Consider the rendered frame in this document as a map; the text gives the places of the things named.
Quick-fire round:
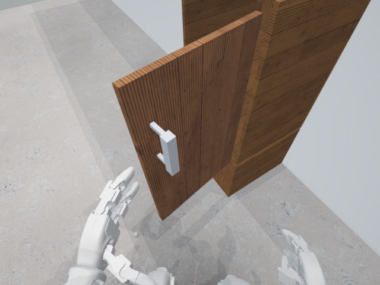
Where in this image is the cupboard door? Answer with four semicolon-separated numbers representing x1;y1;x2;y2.
112;11;263;220

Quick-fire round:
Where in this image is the robot left thigh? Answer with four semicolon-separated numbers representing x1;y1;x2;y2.
148;270;175;285

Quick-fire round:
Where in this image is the right robot hand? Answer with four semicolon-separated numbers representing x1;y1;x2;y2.
278;229;327;285

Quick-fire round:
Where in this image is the left robot forearm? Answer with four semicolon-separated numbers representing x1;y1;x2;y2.
64;265;107;285

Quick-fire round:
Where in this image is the handle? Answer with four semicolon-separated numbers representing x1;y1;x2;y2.
150;121;180;176

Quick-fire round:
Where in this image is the left robot hand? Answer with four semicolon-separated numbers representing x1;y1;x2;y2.
77;166;157;285

